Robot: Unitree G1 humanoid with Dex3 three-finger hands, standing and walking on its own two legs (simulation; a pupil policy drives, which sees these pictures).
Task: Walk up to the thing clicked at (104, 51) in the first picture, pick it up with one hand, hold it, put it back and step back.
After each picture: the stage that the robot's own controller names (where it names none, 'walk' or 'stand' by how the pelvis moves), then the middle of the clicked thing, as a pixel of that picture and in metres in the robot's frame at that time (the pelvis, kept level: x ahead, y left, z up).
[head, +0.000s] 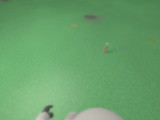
stand; (105, 48) +1.48 -0.29 -0.65
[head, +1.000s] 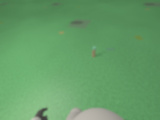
walk; (93, 52) +1.37 +0.07 -0.63
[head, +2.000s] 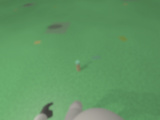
walk; (78, 66) +0.88 +0.29 -0.65
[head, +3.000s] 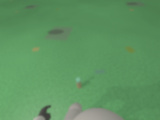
walk; (78, 83) +0.57 +0.22 -0.65
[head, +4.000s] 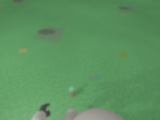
stand; (71, 92) +0.42 +0.22 -0.64
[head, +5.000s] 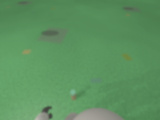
stand; (73, 95) +0.40 +0.20 -0.66
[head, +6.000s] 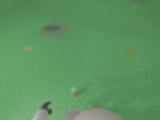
stand; (74, 92) +0.38 +0.20 -0.64
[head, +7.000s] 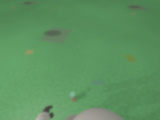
stand; (73, 97) +0.36 +0.22 -0.66
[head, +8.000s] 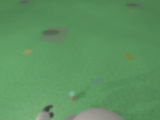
stand; (72, 96) +0.35 +0.22 -0.66
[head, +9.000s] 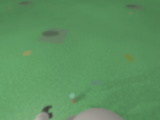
stand; (72, 98) +0.34 +0.21 -0.66
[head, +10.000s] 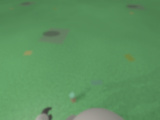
stand; (72, 97) +0.35 +0.22 -0.66
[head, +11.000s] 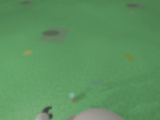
stand; (72, 98) +0.34 +0.22 -0.66
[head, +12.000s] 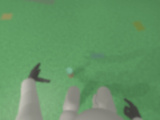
go down; (70, 73) +0.41 +0.19 -0.46
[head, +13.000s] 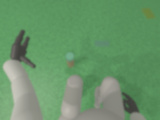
go down; (70, 60) +0.47 +0.18 -0.30
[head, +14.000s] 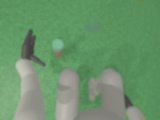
close in; (58, 50) +0.47 +0.20 -0.21
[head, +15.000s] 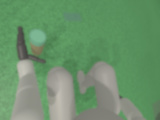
close; (37, 45) +0.47 +0.22 -0.18
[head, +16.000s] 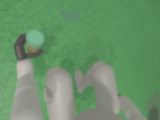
lift; (33, 45) +0.46 +0.23 -0.18
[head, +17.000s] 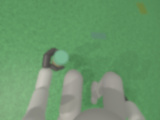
lift; (58, 61) +0.36 +0.23 -0.09
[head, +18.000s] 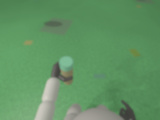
hold; (67, 72) +0.31 +0.17 +0.06
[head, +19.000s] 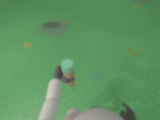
hold; (69, 74) +0.31 +0.16 +0.03
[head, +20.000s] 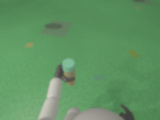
hold; (70, 74) +0.32 +0.16 +0.03
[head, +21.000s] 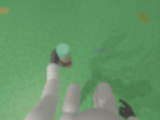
crouch; (66, 58) +0.42 +0.16 -0.04
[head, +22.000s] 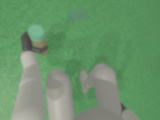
lower; (40, 43) +0.49 +0.21 -0.16
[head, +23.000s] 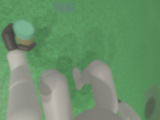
lower; (25, 39) +0.49 +0.24 -0.19
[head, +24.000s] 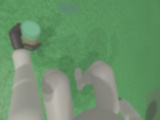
lower; (31, 39) +0.48 +0.23 -0.19
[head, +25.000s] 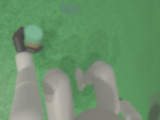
lower; (33, 42) +0.47 +0.22 -0.19
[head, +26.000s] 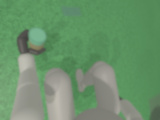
rest; (36, 44) +0.46 +0.22 -0.19
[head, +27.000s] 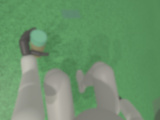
open; (37, 46) +0.46 +0.21 -0.19
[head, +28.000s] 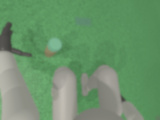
stand; (51, 49) +0.44 +0.20 -0.20
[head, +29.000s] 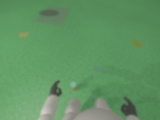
stand; (73, 86) +0.37 +0.16 -0.54
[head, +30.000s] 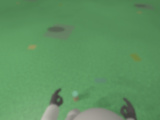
stand; (75, 96) +0.36 +0.16 -0.60
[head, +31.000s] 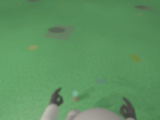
stand; (75, 96) +0.37 +0.16 -0.60
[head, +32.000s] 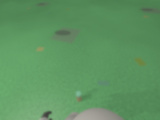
stand; (78, 96) +0.39 +0.16 -0.65
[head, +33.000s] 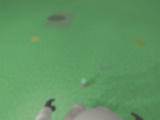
walk; (83, 83) +0.44 +0.09 -0.63
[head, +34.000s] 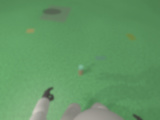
walk; (80, 70) +0.62 +0.12 -0.62
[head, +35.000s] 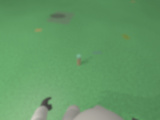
walk; (78, 60) +0.92 +0.22 -0.64
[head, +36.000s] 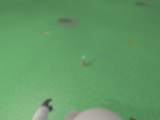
stand; (83, 61) +0.99 +0.16 -0.65
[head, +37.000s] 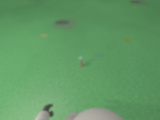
stand; (80, 62) +0.99 +0.21 -0.66
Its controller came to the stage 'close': yes
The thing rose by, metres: 0.69
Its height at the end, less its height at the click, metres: +0.00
